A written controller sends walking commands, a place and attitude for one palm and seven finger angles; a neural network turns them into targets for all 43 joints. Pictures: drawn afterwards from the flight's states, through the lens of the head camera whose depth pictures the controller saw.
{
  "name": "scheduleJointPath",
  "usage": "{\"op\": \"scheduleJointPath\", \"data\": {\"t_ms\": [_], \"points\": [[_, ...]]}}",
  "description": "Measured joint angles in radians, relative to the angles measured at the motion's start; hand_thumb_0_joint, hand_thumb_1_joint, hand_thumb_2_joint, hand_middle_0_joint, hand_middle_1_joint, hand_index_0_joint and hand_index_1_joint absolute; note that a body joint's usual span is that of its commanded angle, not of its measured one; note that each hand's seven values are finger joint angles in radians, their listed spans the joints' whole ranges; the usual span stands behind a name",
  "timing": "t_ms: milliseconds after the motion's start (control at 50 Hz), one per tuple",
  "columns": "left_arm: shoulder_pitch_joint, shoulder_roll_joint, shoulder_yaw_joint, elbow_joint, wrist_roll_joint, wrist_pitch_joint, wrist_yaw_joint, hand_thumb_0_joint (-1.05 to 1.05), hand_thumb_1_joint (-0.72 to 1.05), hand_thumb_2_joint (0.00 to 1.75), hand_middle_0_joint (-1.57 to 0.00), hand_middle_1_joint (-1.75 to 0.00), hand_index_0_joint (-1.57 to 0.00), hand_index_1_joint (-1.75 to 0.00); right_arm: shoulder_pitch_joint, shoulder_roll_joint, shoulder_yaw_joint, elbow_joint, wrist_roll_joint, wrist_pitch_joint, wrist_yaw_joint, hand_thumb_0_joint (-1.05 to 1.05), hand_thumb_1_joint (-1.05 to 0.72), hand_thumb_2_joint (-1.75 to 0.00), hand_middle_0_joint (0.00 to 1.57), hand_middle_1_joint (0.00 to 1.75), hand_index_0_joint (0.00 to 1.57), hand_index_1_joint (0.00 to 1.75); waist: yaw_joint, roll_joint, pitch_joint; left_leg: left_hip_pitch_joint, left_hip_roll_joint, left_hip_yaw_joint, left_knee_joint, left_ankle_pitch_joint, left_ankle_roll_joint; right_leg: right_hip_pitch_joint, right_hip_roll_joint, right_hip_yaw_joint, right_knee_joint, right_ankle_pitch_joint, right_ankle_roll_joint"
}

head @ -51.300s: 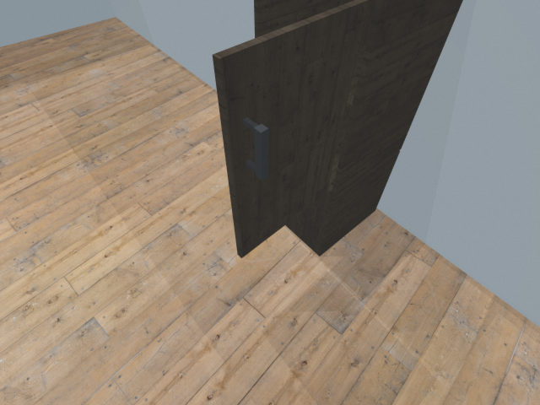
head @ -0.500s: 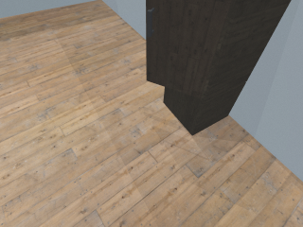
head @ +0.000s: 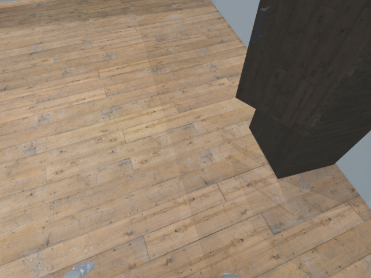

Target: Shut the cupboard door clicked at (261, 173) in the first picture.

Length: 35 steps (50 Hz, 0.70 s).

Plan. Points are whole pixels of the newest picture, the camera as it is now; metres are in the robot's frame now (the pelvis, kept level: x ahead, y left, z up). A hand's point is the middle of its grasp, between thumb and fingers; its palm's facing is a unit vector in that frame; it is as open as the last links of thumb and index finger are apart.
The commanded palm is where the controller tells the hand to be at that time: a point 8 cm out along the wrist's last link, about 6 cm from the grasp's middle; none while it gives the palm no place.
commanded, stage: walk to a spot facing it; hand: left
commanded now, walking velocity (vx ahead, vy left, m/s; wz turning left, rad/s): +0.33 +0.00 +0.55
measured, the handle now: (261, 25) +0.93 -0.28 +0.06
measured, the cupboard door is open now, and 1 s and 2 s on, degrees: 33 33 33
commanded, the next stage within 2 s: turn to face it in 0.52 s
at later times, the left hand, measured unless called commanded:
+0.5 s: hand out of the picture +0.00 +0.14 -0.17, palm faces +0.43 -0.88 -0.22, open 7.4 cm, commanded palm none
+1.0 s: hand (89, 212) +0.31 +0.28 -0.18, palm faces +0.34 -0.92 -0.17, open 7.4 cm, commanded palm none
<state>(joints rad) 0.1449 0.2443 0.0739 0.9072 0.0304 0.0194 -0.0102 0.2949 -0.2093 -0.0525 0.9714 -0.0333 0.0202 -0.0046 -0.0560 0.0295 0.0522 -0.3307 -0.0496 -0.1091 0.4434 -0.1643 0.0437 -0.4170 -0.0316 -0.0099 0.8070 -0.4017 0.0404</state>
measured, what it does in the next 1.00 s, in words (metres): walks ahead, turning left: right foot, then left foot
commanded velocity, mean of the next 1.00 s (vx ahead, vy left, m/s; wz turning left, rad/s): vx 0.16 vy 0.00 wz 0.10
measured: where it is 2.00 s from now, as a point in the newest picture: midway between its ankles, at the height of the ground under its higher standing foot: (159, 246)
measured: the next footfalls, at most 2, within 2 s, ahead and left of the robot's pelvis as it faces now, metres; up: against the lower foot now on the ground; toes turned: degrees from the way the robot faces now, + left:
right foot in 0.08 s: +0.06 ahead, -0.14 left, +0.00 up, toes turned +3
left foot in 0.56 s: +0.24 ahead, +0.15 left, +0.00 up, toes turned +31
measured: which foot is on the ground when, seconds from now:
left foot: down 0.00-0.08, up 0.10-0.54, down 0.56-1.00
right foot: up 0.00-0.06, down 0.08-0.56, up 0.58-1.00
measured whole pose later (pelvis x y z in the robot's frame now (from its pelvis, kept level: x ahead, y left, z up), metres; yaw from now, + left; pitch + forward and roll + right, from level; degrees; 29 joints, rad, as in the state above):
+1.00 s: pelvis +0.29 +0.09 -0.01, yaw +18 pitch -1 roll +0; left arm 0.18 0.17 0.06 0.94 0.03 0.05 -0.01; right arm 0.23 -0.17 -0.02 0.99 -0.03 0.00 -0.04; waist -0.01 -0.01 0.08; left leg -0.10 0.01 0.22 0.50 -0.39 0.06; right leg -0.45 -0.04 -0.06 0.78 -0.24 0.01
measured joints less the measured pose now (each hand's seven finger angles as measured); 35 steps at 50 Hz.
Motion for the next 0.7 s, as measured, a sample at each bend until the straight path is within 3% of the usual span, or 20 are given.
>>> {"op": "scheduleJointPath", "data": {"t_ms": [60,80,140,180,240,320,400,460,520,560,620,660,700], "points": [[0.002,-0.005,-0.007,-0.016,0.0,-0.015,-0.006,0.01,0.91,0.9,-0.2,-0.3,-0.2,-0.29,0.013,-0.012,-0.01,0.004,0.003,0.008,0.001,0.0,-0.9,-0.89,0.2,0.3,0.21,0.3,0.0,0.008,-0.013,-0.005,-0.01,-0.039,0.039,-0.034,-0.017,0.082,0.02,-0.013,-0.19,0.03,-0.006],[0.013,0.0,-0.009,-0.028,0.003,-0.026,-0.007,0.01,0.9,0.9,-0.2,-0.3,-0.2,-0.29,0.022,-0.012,-0.013,0.004,0.007,0.013,0.001,0.0,-0.9,-0.89,0.2,0.3,0.21,0.3,0.006,-0.007,-0.026,-0.028,-0.025,-0.038,0.098,-0.104,-0.018,0.123,0.012,-0.006,-0.28,0.009,-0.019],[0.04,-0.025,-0.016,-0.025,0.003,-0.04,0.009,0.0,0.9,0.9,-0.2,-0.3,-0.2,-0.29,-0.001,-0.032,-0.027,0.015,0.006,0.031,0.005,0.0,-0.91,-0.89,0.2,0.3,0.21,0.3,0.023,0.001,-0.024,-0.15,-0.02,0.01,0.438,-0.248,-0.033,0.147,0.002,-0.038,-0.286,0.111,-0.048],[0.076,-0.041,-0.018,-0.006,0.0,-0.041,0.013,0.0,0.9,0.9,-0.2,-0.3,-0.2,-0.29,-0.016,-0.044,-0.034,0.004,0.0,0.033,0.015,0.0,-0.91,-0.89,0.2,0.3,0.2,0.3,0.023,-0.003,-0.028,-0.222,0.002,0.061,0.614,-0.208,-0.046,0.191,-0.016,-0.061,-0.326,0.113,-0.051],[0.124,-0.059,-0.02,0.028,-0.003,-0.052,0.015,0.0,0.9,0.9,-0.2,-0.3,-0.2,-0.29,-0.042,-0.054,-0.039,-0.021,0.0,0.023,0.031,0.0,-0.91,-0.89,0.2,0.3,0.2,0.3,0.015,-0.01,-0.026,-0.288,0.052,0.102,0.719,-0.103,-0.063,0.266,-0.037,-0.103,-0.409,0.121,-0.047],[0.174,-0.081,-0.026,0.058,-0.003,-0.073,0.018,0.01,0.9,0.9,-0.2,-0.3,-0.2,-0.29,-0.08,-0.058,-0.036,-0.037,0.004,0.021,0.039,0.0,-0.91,-0.89,0.2,0.3,0.2,0.3,0.022,-0.01,-0.003,-0.322,0.101,0.122,0.687,-0.05,-0.068,0.35,-0.052,-0.183,-0.466,0.103,-0.038],[0.226,-0.094,-0.031,0.077,0.002,-0.085,0.024,0.01,0.9,0.9,-0.2,-0.3,-0.2,-0.29,-0.138,-0.054,-0.022,-0.04,0.005,0.031,0.046,0.0,-0.91,-0.89,0.19,0.3,0.2,0.3,0.053,-0.012,0.029,-0.311,0.119,0.168,0.551,-0.059,-0.055,0.421,-0.062,-0.261,-0.476,0.054,-0.019],[0.269,-0.092,-0.033,0.094,0.004,-0.085,0.025,0.0,0.9,0.9,-0.2,-0.3,-0.2,-0.29,-0.2,-0.044,-0.006,-0.054,0.004,0.031,0.053,0.0,-0.91,-0.89,0.19,0.3,0.2,0.3,0.082,-0.022,0.057,-0.269,0.109,0.216,0.397,-0.08,-0.035,0.463,-0.073,-0.305,-0.462,0.007,0.002],[0.312,-0.081,-0.033,0.115,0.002,-0.076,0.022,0.0,0.9,0.9,-0.2,-0.3,-0.2,-0.29,-0.253,-0.033,0.009,-0.088,0.004,0.009,0.055,0.0,-0.91,-0.89,0.19,0.3,0.2,0.3,0.099,-0.044,0.081,-0.19,0.062,0.268,0.255,-0.117,0.005,0.474,-0.111,-0.332,-0.368,-0.065,0.029],[0.345,-0.079,-0.032,0.129,-0.007,-0.062,0.012,0.01,0.9,0.9,-0.2,-0.3,-0.2,-0.3,-0.262,-0.039,0.017,-0.123,-0.001,-0.019,0.054,0.0,-0.91,-0.89,0.2,0.3,0.2,0.3,0.092,-0.029,0.073,-0.129,0.05,0.271,0.182,-0.021,0.052,0.389,-0.142,-0.31,-0.109,-0.09,0.026],[0.288,-0.048,-0.022,0.127,-0.014,-0.018,0.009,0.01,0.9,0.9,-0.2,-0.3,-0.2,-0.29,-0.257,-0.03,0.023,-0.135,0.012,-0.047,0.033,0.0,-0.91,-0.89,0.2,0.3,0.2,0.3,0.095,-0.047,0.094,-0.118,0.022,0.258,0.262,-0.099,0.077,0.158,-0.129,-0.115,0.37,-0.093,0.008],[0.231,-0.034,-0.01,0.104,-0.01,-0.014,0.014,0.01,0.9,0.9,-0.2,-0.3,-0.2,-0.29,-0.233,-0.021,0.031,-0.124,0.013,-0.05,0.017,0.0,-0.91,-0.89,0.2,0.3,0.2,0.3,0.099,-0.055,0.092,-0.073,0.01,0.244,0.217,-0.119,0.069,0.03,-0.121,-0.061,0.477,-0.039,0.005],[0.173,-0.027,-0.004,0.075,-0.004,-0.02,0.018,0.01,0.91,0.9,-0.2,-0.3,-0.2,-0.29,-0.21,-0.009,0.039,-0.1,0.014,-0.054,0.0,0.0,-0.91,-0.89,0.2,0.3,0.2,0.3,0.1,-0.059,0.092,-0.018,0.003,0.232,0.148,-0.098,0.055,-0.062,-0.121,-0.032,0.455,0.018,0.008]]}}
